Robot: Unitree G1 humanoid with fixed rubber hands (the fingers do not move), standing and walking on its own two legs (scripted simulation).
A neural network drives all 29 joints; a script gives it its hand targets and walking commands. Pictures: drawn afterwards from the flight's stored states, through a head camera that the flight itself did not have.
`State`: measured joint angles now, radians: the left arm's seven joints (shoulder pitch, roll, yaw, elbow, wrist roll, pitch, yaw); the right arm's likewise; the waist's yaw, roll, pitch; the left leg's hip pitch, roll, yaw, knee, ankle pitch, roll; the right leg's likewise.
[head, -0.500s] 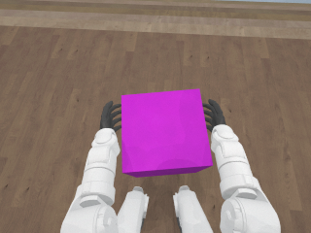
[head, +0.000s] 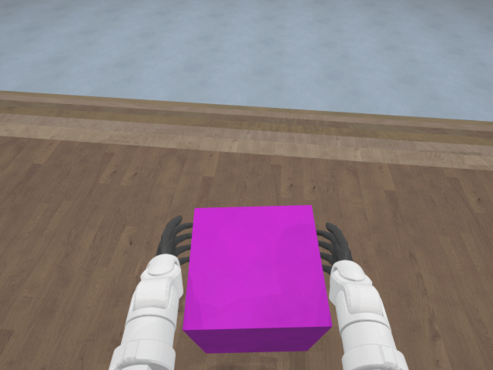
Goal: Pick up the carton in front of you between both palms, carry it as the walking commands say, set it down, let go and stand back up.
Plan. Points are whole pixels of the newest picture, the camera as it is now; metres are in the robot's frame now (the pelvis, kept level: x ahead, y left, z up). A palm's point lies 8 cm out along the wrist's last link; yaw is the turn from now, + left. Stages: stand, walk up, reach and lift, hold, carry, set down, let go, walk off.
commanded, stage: reach and lift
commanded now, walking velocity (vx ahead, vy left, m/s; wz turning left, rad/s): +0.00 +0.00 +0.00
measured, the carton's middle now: (254, 284) +0.29 +0.00 -0.09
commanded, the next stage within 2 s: hold in 1.14 s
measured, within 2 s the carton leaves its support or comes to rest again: neither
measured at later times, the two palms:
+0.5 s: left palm (161, 253) +0.29 +0.15 +0.05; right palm (349, 262) +0.28 -0.15 +0.04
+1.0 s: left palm (160, 245) +0.29 +0.15 +0.06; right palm (350, 255) +0.29 -0.15 +0.05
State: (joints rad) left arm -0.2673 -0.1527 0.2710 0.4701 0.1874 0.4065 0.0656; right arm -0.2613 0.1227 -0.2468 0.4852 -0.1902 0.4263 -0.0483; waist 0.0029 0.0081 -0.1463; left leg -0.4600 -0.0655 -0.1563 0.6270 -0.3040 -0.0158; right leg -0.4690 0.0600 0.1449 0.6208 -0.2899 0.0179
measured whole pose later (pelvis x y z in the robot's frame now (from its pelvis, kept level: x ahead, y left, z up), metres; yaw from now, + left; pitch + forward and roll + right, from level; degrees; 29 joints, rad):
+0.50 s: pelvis -0.02 +0.00 +0.01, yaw +0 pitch -3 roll +0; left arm -0.36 -0.18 0.34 0.43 0.32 0.59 0.01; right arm -0.33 0.16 -0.30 0.42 -0.30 0.62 -0.01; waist 0.00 0.00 -0.01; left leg -0.19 -0.05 -0.15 0.48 -0.23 -0.01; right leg -0.20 0.05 0.15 0.48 -0.22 0.02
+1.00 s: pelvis +0.00 +0.00 +0.02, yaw +0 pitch -4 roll +0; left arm -0.29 -0.16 0.26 0.34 0.29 0.65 0.01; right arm -0.26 0.15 -0.22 0.33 -0.28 0.69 -0.02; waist 0.00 0.00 -0.03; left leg -0.10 -0.04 -0.15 0.38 -0.21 -0.01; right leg -0.10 0.04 0.14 0.38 -0.20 0.01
